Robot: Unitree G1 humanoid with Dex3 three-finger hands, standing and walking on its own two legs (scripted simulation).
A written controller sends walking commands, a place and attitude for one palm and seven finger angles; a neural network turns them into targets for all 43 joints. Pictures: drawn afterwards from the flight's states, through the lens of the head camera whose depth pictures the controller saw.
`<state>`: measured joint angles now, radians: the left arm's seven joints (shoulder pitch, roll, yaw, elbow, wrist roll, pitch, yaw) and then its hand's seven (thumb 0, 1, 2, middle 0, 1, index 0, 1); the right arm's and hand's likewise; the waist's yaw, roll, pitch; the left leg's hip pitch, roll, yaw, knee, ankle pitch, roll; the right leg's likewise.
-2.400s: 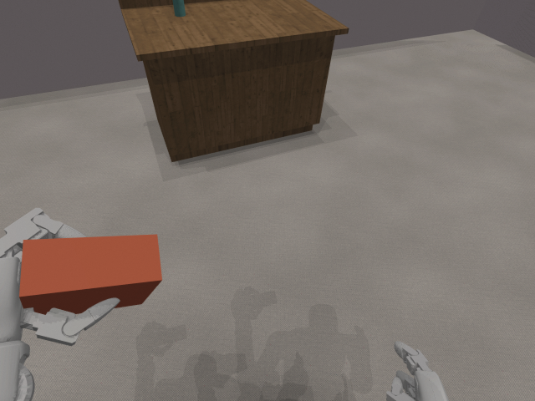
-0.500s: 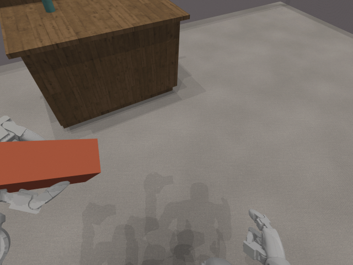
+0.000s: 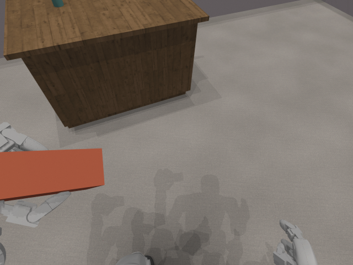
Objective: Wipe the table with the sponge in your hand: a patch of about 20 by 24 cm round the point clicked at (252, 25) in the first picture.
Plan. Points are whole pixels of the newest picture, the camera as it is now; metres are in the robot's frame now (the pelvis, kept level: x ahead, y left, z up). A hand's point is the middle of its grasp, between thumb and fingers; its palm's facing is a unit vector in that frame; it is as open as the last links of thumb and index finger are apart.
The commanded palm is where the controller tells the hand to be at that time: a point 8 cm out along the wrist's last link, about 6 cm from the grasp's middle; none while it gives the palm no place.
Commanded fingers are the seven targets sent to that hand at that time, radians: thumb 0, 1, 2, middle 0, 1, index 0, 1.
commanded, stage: walk to a spot facing it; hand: left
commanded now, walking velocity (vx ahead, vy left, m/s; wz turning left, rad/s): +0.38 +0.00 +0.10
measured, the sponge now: (65, 173) +0.23 +0.19 +0.16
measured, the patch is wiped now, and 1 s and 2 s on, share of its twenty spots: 0.00 0.00 0.00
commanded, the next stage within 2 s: turn to face it in 1.80 s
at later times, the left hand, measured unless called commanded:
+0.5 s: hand (85, 114) +0.34 +0.20 +0.17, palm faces +0.47 -0.77 -0.43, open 9.6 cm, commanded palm +0.27 +0.24 +0.19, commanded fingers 0.00 0.10 1.30 -1.20 -1.60 -1.20 -1.60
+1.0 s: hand (90, 63) +0.45 +0.21 +0.20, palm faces +0.50 -0.74 -0.45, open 9.6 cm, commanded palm +0.40 +0.25 +0.19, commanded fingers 0.00 0.10 1.30 -1.20 -1.60 -1.20 -1.60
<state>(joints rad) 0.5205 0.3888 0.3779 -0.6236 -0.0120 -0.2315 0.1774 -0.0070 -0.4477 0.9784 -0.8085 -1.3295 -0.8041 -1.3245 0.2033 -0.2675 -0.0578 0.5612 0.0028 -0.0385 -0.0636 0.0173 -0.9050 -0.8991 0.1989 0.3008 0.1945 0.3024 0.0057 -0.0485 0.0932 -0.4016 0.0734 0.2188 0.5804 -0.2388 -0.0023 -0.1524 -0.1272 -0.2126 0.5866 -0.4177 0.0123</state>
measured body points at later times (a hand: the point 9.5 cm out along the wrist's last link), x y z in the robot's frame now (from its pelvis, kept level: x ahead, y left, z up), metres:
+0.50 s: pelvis +0.14 -0.05 +0.00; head +0.17 -0.07 +0.45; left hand +0.31 +0.24 +0.19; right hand +0.31 -0.27 -0.12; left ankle +0.10 +0.07 -0.64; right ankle +0.15 -0.16 -0.73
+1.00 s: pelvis +0.29 -0.05 +0.01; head +0.31 -0.04 +0.46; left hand +0.42 +0.25 +0.22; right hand +0.48 -0.20 -0.09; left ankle +0.26 +0.08 -0.73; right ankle +0.36 -0.18 -0.69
